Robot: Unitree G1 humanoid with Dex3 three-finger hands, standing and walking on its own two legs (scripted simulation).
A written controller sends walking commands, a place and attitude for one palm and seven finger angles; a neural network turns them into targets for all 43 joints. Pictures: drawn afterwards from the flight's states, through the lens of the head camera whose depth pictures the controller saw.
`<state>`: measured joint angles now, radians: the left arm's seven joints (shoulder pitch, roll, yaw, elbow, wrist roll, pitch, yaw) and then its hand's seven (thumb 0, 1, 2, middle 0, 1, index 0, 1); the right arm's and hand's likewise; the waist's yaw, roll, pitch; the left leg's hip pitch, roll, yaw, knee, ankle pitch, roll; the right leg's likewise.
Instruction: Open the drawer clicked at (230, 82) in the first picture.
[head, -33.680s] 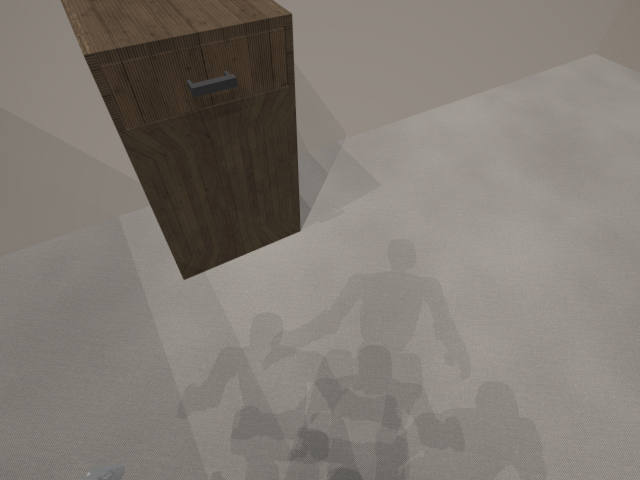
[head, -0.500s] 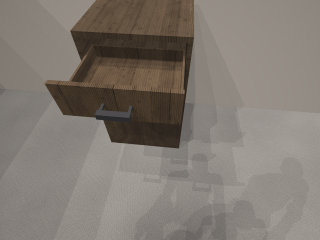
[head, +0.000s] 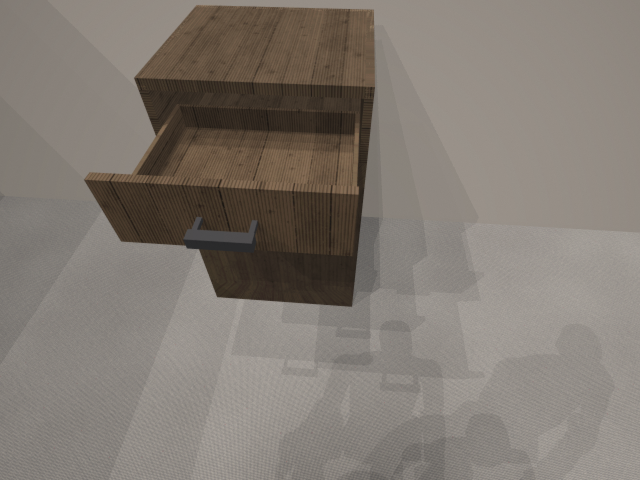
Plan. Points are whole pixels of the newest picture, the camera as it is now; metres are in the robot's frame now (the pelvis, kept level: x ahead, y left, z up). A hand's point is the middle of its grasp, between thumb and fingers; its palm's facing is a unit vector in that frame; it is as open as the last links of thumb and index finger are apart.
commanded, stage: let the arm hang, fingers relaxed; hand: left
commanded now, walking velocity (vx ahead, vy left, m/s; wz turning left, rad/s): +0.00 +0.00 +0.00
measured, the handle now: (223, 232) +0.51 +0.20 -0.03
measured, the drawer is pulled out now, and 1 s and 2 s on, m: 0.30 0.30 0.30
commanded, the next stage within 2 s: look to check the result in 0.02 s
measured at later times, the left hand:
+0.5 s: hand out of the picture +0.00 +0.16 -0.17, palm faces +0.05 -0.98 -0.20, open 7.3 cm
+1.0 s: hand out of the picture +0.02 +0.16 -0.17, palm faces +0.05 -0.98 -0.21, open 7.3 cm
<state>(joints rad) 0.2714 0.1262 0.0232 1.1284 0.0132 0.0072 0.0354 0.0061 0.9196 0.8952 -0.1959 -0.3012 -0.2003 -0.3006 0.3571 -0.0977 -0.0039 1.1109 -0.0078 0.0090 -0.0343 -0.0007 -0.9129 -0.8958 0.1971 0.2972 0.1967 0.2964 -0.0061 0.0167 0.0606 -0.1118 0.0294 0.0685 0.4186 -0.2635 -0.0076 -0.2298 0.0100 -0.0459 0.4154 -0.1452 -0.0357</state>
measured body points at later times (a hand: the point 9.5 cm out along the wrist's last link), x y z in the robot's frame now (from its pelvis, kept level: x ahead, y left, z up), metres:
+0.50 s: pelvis +0.01 -0.01 +0.00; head +0.03 -0.02 +0.45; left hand +0.00 +0.21 -0.16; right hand -0.03 -0.21 -0.17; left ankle -0.02 +0.12 -0.74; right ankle +0.05 -0.10 -0.74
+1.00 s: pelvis +0.02 -0.01 +0.00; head +0.04 -0.02 +0.45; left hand +0.02 +0.22 -0.15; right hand -0.01 -0.22 -0.16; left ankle -0.02 +0.12 -0.74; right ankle +0.05 -0.10 -0.74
